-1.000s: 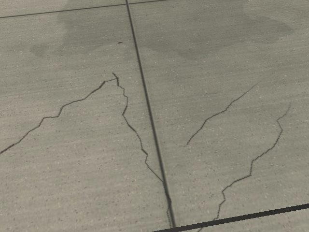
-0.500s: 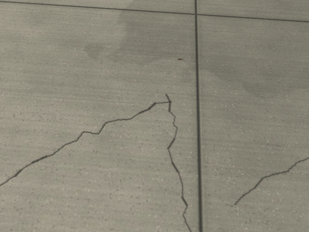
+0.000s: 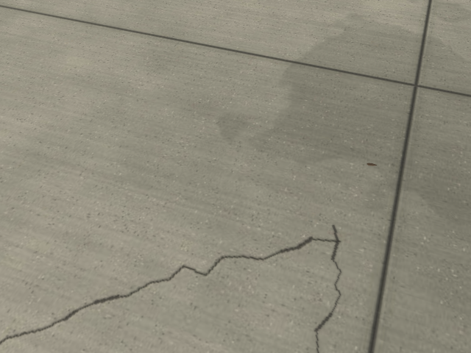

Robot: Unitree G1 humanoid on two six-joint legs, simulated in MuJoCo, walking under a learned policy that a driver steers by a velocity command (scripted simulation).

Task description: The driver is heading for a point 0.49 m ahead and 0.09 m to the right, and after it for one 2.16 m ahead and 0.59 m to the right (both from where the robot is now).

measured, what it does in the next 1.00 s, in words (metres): walks ahead, turning right: left foot, then right foot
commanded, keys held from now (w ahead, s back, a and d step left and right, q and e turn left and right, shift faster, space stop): w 0.16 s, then w+e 0.30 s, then e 0.54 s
